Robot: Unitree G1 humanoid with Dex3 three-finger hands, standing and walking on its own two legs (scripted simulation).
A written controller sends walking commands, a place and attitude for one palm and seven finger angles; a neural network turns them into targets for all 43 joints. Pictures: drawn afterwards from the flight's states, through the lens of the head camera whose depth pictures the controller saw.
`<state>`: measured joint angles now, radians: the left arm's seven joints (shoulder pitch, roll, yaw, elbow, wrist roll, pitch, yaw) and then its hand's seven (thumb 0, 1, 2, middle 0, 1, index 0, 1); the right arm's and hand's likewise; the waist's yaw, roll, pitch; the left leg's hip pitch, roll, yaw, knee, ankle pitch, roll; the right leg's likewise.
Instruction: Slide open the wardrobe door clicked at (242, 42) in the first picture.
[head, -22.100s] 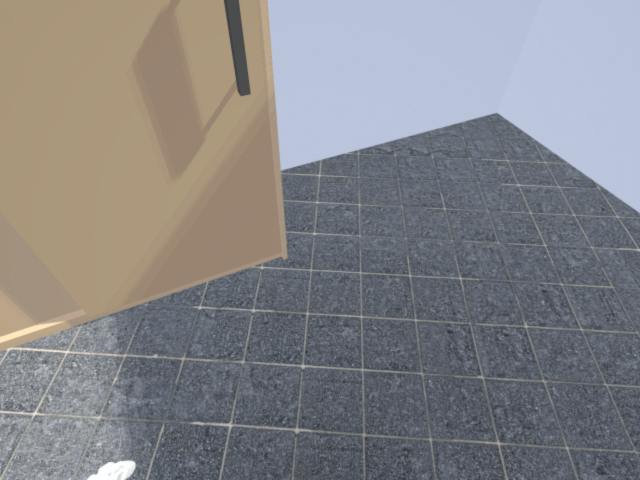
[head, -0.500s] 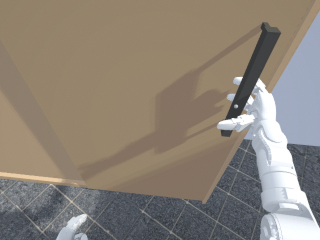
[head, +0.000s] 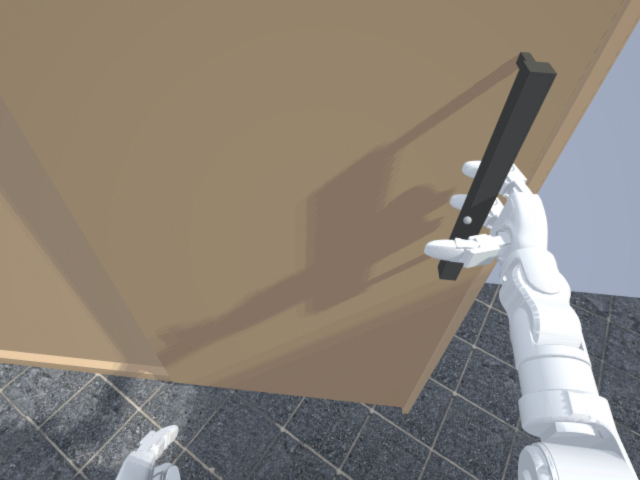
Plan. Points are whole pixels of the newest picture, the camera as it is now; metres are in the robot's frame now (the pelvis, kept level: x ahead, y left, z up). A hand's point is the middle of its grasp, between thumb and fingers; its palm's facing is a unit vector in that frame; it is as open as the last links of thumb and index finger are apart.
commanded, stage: grip the handle and tug to test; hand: right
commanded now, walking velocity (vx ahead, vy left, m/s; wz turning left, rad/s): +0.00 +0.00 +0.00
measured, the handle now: (478, 185) +0.46 -0.17 +0.16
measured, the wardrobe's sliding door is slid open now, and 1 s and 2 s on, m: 0.00 0.00 0.03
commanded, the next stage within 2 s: tug the door sideways, standing still in 1.22 s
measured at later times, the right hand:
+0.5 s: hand (468, 217) +0.41 -0.15 +0.15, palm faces +0.04 +1.00 +0.01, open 6.1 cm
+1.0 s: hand (467, 217) +0.41 -0.14 +0.15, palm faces +0.04 +1.00 +0.01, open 6.1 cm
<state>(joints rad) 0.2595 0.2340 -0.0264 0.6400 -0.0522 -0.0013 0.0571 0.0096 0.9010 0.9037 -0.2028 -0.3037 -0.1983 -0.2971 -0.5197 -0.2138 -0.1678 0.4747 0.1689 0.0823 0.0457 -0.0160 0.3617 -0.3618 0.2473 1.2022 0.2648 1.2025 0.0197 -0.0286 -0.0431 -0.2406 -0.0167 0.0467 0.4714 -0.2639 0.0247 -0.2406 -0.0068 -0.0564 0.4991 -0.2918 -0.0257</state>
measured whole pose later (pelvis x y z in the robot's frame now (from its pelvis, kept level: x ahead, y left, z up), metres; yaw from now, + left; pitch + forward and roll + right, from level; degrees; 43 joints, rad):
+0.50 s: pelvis +0.00 +0.00 +0.00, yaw +0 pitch +2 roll +1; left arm 0.26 0.23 -0.03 0.64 -0.05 0.01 0.06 0.01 0.90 0.90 -0.20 -0.30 -0.20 -0.30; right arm -0.55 -0.22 -0.16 0.50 0.17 0.10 0.04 0.00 -0.66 -0.80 0.33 1.31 0.36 1.31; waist 0.02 -0.02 -0.04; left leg -0.24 -0.01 0.05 0.46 -0.26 0.02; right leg -0.24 0.00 -0.05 0.50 -0.29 -0.03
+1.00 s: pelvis -0.01 +0.00 +0.00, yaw +0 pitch +2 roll +1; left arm 0.28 0.24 -0.03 0.64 -0.06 0.00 0.06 0.01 0.90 0.90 -0.20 -0.30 -0.20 -0.30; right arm -0.59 -0.24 -0.18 0.59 0.17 0.04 0.05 0.00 -0.67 -0.81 0.31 1.35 0.33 1.34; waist 0.03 -0.03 -0.04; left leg -0.27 -0.02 0.05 0.48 -0.25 0.03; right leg -0.27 -0.01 -0.05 0.51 -0.28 -0.02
